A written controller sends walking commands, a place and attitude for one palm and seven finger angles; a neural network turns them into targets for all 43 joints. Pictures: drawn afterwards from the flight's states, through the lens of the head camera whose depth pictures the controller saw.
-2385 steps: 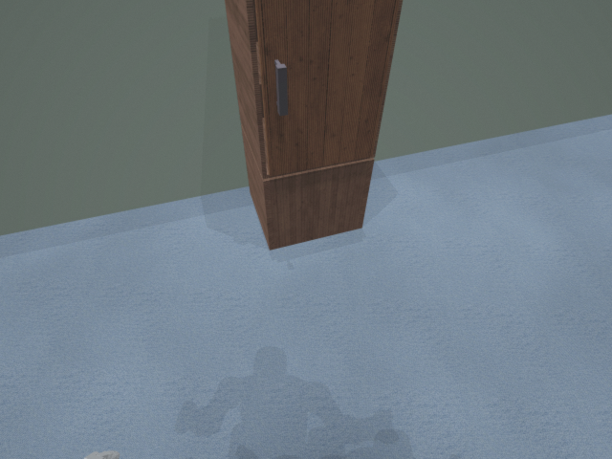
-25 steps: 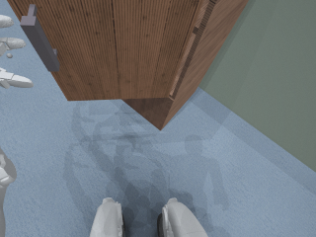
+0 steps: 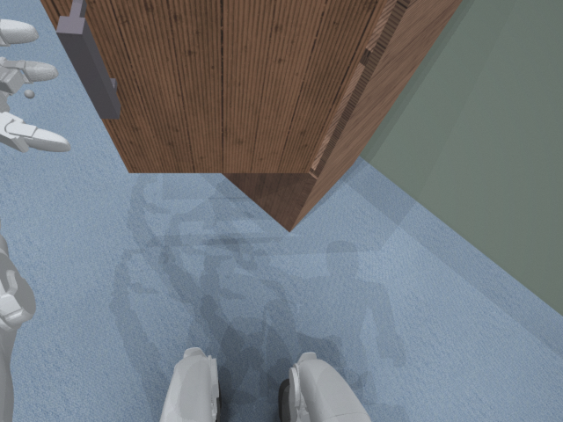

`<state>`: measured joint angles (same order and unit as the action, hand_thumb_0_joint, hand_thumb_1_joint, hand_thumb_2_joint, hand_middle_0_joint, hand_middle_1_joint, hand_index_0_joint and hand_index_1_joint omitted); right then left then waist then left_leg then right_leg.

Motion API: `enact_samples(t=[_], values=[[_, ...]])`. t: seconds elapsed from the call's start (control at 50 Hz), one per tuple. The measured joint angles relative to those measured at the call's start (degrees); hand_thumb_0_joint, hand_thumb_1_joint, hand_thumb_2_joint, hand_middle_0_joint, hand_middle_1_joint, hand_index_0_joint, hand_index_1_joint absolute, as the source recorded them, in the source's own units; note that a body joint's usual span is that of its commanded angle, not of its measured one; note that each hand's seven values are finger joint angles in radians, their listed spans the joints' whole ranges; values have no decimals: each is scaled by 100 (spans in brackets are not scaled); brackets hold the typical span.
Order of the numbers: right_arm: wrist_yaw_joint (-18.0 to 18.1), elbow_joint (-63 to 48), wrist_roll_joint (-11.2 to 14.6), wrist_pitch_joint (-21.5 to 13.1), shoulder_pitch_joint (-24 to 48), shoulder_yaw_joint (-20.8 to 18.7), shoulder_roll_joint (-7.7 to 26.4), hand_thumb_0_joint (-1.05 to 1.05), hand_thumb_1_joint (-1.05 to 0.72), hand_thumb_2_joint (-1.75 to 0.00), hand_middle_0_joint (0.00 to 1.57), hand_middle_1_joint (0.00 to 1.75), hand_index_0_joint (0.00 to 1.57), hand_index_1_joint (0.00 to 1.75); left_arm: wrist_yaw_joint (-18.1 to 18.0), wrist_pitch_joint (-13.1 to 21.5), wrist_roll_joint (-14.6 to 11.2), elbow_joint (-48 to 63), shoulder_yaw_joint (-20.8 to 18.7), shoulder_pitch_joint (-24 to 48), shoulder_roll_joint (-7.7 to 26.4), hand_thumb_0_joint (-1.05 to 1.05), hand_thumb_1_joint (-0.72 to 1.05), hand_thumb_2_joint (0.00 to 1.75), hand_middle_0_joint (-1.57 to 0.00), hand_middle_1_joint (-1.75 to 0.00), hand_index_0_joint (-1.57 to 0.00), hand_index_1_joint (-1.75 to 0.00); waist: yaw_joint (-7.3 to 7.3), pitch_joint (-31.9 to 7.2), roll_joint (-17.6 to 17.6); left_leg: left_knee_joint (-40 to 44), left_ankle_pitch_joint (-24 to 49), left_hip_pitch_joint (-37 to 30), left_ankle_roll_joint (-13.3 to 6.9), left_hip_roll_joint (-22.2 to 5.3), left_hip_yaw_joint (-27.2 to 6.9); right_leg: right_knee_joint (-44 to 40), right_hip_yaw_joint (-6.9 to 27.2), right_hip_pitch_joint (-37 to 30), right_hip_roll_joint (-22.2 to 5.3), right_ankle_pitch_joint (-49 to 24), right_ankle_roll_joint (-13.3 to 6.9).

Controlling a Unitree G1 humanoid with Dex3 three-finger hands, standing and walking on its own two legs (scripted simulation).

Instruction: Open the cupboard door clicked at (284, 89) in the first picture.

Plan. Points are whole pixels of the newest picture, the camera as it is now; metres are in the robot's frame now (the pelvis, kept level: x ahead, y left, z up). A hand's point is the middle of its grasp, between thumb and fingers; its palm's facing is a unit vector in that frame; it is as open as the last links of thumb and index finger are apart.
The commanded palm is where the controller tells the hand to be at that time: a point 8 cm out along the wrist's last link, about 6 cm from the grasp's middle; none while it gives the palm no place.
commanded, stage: move the hooked fingers beside the handle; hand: left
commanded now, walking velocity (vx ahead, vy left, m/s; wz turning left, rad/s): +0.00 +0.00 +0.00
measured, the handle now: (95, 62) +0.56 +0.21 +0.08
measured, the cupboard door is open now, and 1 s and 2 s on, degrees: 46 46 46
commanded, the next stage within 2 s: slide the fingers in behind the handle in 0.14 s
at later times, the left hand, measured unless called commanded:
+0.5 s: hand (42, 92) +0.51 +0.27 +0.08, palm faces +0.01 -1.00 -0.01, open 14.0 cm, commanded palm +0.50 +0.29 +0.08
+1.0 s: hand (76, 93) +0.51 +0.23 +0.08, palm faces +0.01 -1.00 -0.02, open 14.0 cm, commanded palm +0.50 +0.26 +0.08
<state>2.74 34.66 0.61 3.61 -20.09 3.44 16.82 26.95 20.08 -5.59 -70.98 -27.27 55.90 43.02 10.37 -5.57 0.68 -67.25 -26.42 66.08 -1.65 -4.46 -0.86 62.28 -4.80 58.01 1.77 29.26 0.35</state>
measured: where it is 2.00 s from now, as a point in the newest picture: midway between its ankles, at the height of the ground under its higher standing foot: outside the picture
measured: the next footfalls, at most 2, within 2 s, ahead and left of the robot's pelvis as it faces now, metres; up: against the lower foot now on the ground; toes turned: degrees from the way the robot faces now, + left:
none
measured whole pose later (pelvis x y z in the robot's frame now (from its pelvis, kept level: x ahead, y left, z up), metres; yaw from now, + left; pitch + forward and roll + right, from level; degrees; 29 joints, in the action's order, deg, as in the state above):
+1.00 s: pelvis +0.01 -0.01 +0.00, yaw +0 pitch +24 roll -5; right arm 1.3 35.7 0.3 4.1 -21.4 2.8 15.2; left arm 20.6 21.0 -5.8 -67.4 -24.9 52.5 35.5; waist 10.1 -6.3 1.4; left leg -65.8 -26.6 63.5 -1.1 -4.5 -0.3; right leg 61.6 -4.1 56.1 1.9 29.6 -0.1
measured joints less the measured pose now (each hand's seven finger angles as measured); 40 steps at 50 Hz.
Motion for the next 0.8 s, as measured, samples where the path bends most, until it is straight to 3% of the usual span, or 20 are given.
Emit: enact_samples(t=[0.3, 0.44, 0.6, 0.8], values=[[-56, 49, 1, 77, -191, 45, -127, 0, -90, -90, 20, 30, 21, 30, -45, -84, 17, 168, -209, -182, 98, -2, -50, 30, -30, -120, -30, -120, 24, 12, 77, 31, -42, -44, 5, -52, 41, -56, 53, -23, 51, -3, 1], [-75, 104, 6, 106, -251, 16, -114, 0, -90, -90, 20, 30, 21, 30, 8, -118, -102, 173, -38, -223, -110, -2, -50, 30, -30, -120, -30, -120, -26, -36, 81, 91, -33, -127, 3, -27, 37, -108, 46, -108, 31, 1, 1], [-113, 65, -19, 86, -163, -58, -96, 0, -90, -90, 20, 30, 21, 30, -254, 31, -59, 385, -29, -401, -438, -2, -50, 30, -30, -120, -30, -120, -20, -68, 47, 116, -35, -214, 12, -28, 58, -112, 69, -177, 32, 6, -5], [-113, 76, -20, 50, -78, -56, -123, 0, -90, -90, 20, 30, 21, 30, -491, 96, -29, 321, 151, -326, -584, -2, -50, 30, -30, -120, -30, -120, -31, -56, 45, 129, -18, -250, 32, -8, 42, -89, 54, -206, 15, 19, -23]])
